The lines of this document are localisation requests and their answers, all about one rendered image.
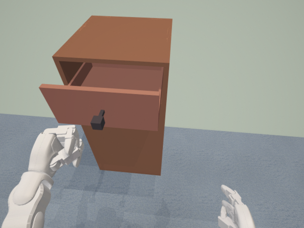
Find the robot left hand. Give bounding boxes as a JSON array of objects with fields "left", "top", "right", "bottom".
[{"left": 28, "top": 125, "right": 84, "bottom": 178}]

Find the handle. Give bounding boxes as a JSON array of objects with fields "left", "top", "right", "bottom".
[{"left": 91, "top": 110, "right": 105, "bottom": 130}]

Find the robot right hand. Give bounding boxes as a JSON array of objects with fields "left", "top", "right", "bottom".
[{"left": 218, "top": 185, "right": 256, "bottom": 228}]

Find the drawer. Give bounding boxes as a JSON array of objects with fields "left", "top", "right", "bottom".
[{"left": 39, "top": 62, "right": 164, "bottom": 131}]

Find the robot left forearm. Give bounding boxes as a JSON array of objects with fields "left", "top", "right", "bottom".
[{"left": 1, "top": 171, "right": 54, "bottom": 228}]

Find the cabinet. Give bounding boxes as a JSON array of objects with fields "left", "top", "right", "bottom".
[{"left": 52, "top": 16, "right": 172, "bottom": 176}]

